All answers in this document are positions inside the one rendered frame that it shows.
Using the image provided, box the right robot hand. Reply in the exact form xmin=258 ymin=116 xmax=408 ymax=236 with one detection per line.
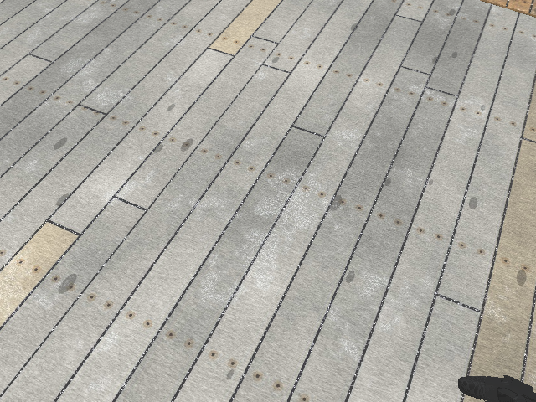
xmin=458 ymin=375 xmax=536 ymax=402

